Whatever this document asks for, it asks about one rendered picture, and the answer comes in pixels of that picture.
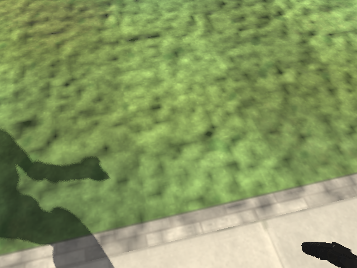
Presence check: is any right robot hand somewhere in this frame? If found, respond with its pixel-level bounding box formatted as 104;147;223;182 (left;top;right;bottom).
301;242;357;268

